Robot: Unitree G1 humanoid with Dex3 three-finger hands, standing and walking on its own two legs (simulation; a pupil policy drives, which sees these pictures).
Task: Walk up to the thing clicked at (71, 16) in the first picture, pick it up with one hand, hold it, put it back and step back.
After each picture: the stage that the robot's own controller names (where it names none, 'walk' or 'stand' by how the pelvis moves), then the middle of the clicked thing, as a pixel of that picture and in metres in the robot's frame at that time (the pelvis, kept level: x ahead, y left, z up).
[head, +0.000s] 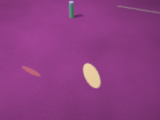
stand; (71, 9) +2.20 +0.14 -0.66
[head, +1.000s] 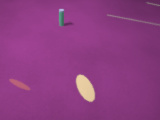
walk; (61, 17) +2.08 +0.19 -0.65
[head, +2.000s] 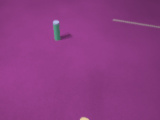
walk; (56, 30) +1.52 +0.23 -0.65
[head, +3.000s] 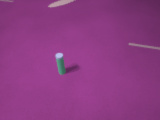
walk; (60, 64) +1.05 +0.21 -0.62
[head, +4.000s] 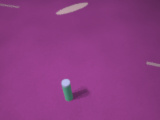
walk; (67, 90) +0.72 +0.18 -0.64
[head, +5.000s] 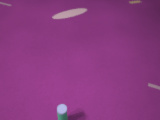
stand; (62, 115) +0.49 +0.12 -0.63
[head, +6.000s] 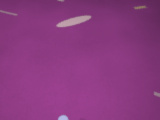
stand; out of the picture +0.45 +0.13 -0.65
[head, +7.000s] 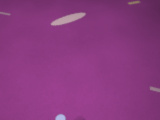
stand; out of the picture +0.44 +0.15 -0.66
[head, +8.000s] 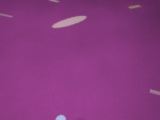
stand; out of the picture +0.46 +0.15 -0.66
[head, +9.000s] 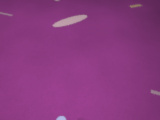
stand; out of the picture +0.44 +0.14 -0.66
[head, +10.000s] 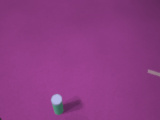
go down; (57, 105) +0.47 +0.13 -0.62
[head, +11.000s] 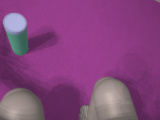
go down; (18, 37) +0.53 +0.18 -0.23
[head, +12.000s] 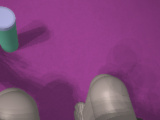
close in; (6, 33) +0.53 +0.19 -0.22
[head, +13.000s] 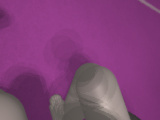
close; out of the picture +0.52 +0.24 -0.17
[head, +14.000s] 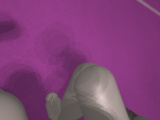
lift; out of the picture +0.48 +0.20 -0.18
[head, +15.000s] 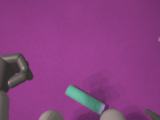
hold; (84, 99) +0.40 -0.04 -0.51
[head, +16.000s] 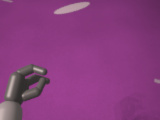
hold; out of the picture +0.36 -0.06 -0.69
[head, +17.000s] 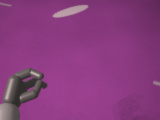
crouch; out of the picture +0.36 -0.05 -0.71
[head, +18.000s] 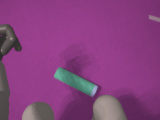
crouch; (75, 81) +0.43 -0.05 -0.45
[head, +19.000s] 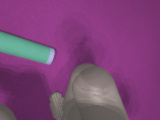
lower; (20, 47) +0.46 +0.03 -0.28
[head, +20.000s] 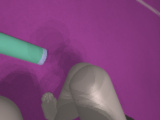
lower; (12, 46) +0.46 +0.04 -0.27
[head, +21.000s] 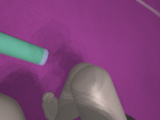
lower; (13, 47) +0.46 +0.04 -0.27
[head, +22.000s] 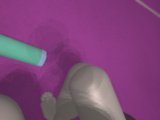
lower; (11, 48) +0.46 +0.04 -0.28
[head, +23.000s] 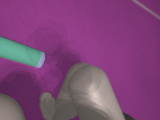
loosen; (10, 50) +0.45 +0.05 -0.28
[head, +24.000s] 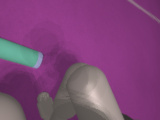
open; (7, 50) +0.45 +0.05 -0.29
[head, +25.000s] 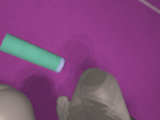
stand; (34, 54) +0.45 +0.03 -0.29
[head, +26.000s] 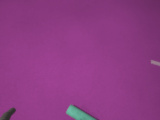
stand; (84, 118) +0.37 -0.05 -0.62
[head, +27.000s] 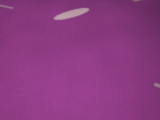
stand; out of the picture +0.36 -0.05 -0.69
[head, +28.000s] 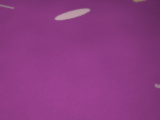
stand; out of the picture +0.36 -0.06 -0.69
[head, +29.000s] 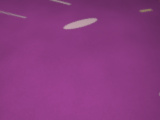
stand; out of the picture +0.38 -0.07 -0.74
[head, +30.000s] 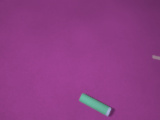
walk; (94, 104) +0.49 -0.10 -0.72
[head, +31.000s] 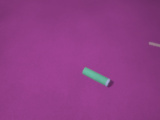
walk; (96, 76) +0.77 -0.12 -0.72
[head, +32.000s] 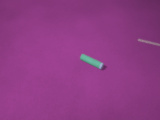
stand; (91, 61) +1.10 -0.07 -0.72
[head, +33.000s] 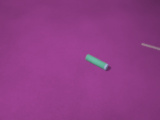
stand; (96, 62) +1.12 -0.16 -0.74
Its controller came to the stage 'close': yes
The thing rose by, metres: 0.00
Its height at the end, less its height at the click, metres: -0.09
